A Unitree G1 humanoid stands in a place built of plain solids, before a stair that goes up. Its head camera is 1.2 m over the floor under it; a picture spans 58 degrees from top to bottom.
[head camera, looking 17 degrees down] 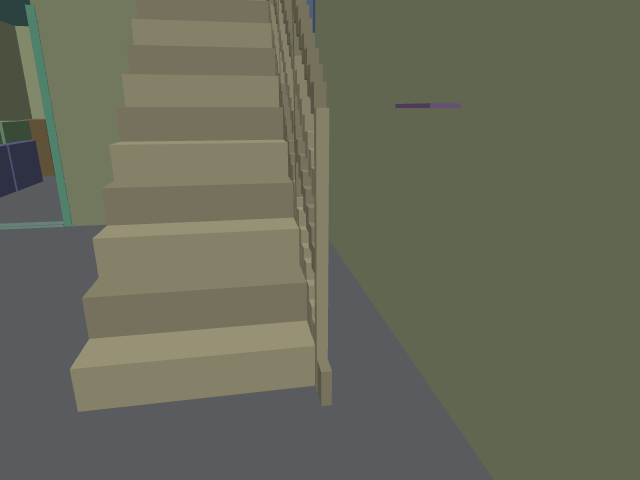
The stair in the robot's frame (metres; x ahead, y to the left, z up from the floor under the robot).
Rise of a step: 0.20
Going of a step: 0.24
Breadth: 1.04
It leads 10 degrees to the left of straight ahead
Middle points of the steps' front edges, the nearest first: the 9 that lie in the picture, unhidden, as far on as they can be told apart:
1.59 0.49 0.20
1.83 0.53 0.40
2.06 0.57 0.60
2.30 0.61 0.80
2.54 0.66 1.00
2.78 0.70 1.20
3.01 0.74 1.40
3.25 0.79 1.60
3.49 0.83 1.80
